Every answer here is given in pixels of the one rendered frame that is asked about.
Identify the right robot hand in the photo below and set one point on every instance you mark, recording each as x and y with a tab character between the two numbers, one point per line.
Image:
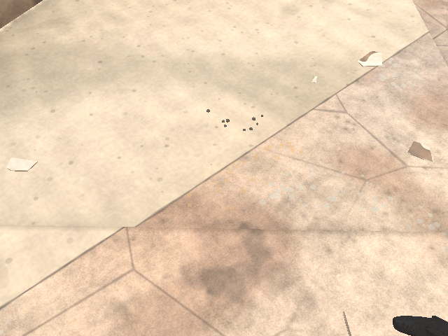
421	326

